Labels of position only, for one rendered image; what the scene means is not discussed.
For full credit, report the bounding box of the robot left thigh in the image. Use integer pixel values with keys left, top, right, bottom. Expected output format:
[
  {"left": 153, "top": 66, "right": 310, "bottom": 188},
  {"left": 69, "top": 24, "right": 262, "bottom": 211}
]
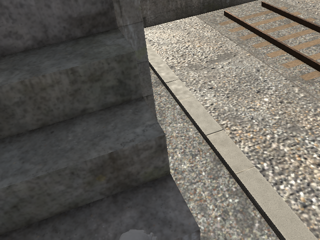
[{"left": 120, "top": 229, "right": 158, "bottom": 240}]

